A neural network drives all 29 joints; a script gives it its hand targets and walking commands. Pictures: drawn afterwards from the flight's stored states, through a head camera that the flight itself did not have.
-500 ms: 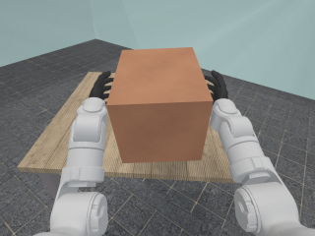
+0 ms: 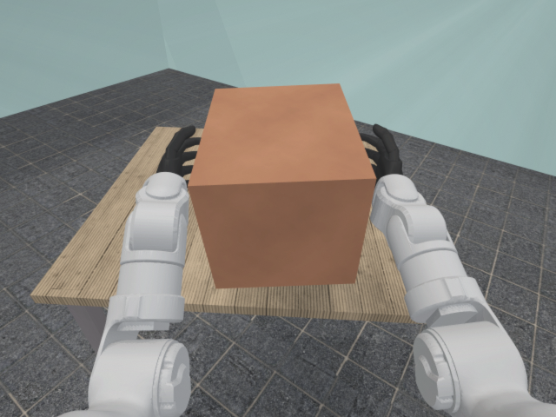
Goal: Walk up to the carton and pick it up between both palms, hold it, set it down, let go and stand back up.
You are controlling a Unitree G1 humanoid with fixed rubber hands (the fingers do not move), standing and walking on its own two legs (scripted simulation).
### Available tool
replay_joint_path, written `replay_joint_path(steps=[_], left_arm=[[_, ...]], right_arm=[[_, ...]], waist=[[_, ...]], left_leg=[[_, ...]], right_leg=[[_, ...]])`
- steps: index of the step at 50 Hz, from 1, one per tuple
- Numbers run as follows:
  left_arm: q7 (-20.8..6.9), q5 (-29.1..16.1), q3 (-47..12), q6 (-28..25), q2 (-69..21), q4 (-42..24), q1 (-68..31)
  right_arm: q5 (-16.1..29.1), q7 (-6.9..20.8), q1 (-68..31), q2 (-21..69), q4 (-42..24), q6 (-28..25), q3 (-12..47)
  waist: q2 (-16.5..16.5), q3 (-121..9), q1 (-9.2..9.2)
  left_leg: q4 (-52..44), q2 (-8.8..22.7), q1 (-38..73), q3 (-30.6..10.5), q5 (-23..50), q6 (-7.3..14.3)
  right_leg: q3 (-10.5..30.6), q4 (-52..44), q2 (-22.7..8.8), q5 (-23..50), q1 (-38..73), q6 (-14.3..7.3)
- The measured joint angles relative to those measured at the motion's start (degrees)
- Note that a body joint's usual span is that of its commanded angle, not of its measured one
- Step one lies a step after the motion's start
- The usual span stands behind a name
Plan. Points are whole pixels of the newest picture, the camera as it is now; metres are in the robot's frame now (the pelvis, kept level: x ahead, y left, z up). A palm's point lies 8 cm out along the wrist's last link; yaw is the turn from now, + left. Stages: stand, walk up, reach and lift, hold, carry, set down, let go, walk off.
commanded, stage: hold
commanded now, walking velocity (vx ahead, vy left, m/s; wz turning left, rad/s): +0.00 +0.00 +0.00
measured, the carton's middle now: (281, 180) +0.43 +0.00 +0.18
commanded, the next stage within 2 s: set down in 0.34 s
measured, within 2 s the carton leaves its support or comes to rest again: neither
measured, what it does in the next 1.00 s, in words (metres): stands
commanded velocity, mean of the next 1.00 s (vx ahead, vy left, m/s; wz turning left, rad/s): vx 0.00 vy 0.00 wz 0.00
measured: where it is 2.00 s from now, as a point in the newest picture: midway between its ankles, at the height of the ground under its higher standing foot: outside the picture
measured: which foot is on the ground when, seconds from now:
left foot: down 0.00-1.00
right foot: down 0.00-1.00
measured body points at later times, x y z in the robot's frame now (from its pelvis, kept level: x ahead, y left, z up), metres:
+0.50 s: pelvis +0.00 +0.00 +0.00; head -0.06 +0.02 +0.45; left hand +0.39 +0.15 +0.23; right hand +0.39 -0.15 +0.22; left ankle +0.07 +0.12 -0.74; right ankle +0.02 -0.10 -0.74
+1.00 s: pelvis +0.01 +0.00 +0.00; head -0.01 +0.03 +0.45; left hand +0.43 +0.15 +0.19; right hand +0.42 -0.15 +0.19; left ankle +0.07 +0.12 -0.74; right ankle +0.02 -0.11 -0.74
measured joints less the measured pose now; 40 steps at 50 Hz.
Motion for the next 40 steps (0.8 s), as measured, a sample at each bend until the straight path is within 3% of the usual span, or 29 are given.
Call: replay_joint_path(steps=[23, 27, 34, 40], left_arm=[[-0.01, 0.28, 0.01, -0.18, 0.00, -0.01, -1.02], [-0.82, 1.97, 0.31, -2.36, -0.13, 1.19, -2.78], [-4.18, 6.71, 3.28, -8.51, -0.81, 7.84, -5.98], [-4.41, 7.02, 3.93, -12.07, -0.81, 9.51, -5.35]], right_arm=[[-0.45, 0.04, 0.00, -0.12, -0.61, -0.51, -0.08], [-3.11, 0.80, 0.00, -0.03, -0.25, -3.09, -0.68], [-10.28, 2.47, 0.02, 3.19, 3.66, -10.30, -7.11], [-12.07, 2.62, 0.00, 3.97, 6.06, -15.07, -8.39]], waist=[[-0.31, 0.08, 0.00], [-0.73, 0.08, -0.01], [-2.07, 0.95, 0.00], [-2.60, 3.18, 0.00]], left_leg=[[0.00, 0.00, 0.04, 0.00, 0.00, 0.00], [-0.04, 0.00, 0.06, 0.00, 0.00, 0.00], [-0.71, -0.01, 1.19, 0.00, 0.00, 0.00], [-1.28, -0.03, 2.15, 0.01, 0.00, 0.00]], right_leg=[[0.00, 0.00, 0.00, 0.00, 0.04, 0.00], [0.00, -0.01, 0.00, 0.00, 0.04, 0.00], [0.00, -0.29, 0.01, -0.23, 0.99, 0.00], [0.00, -0.75, 0.00, -0.27, 1.89, 0.00]])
